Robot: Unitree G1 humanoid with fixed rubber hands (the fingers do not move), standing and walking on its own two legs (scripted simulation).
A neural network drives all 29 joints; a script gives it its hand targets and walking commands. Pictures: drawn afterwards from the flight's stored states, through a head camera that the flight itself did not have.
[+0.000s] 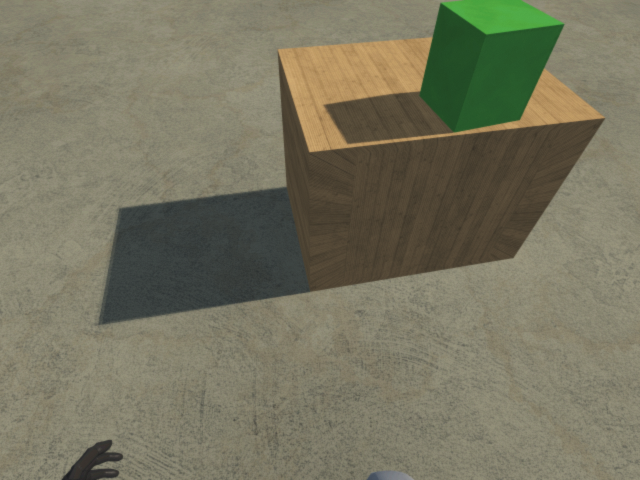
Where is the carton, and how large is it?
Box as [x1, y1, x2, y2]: [419, 0, 564, 132]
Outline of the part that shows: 440,3 419,95 454,132 519,119 564,24 521,0 461,0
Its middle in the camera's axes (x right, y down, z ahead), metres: +0.44 -0.47 +1.02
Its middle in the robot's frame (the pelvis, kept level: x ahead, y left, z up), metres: +1.07 -0.43 +0.00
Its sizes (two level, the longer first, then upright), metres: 0.210 0.200 0.250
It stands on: a pedestal, 0.65 m high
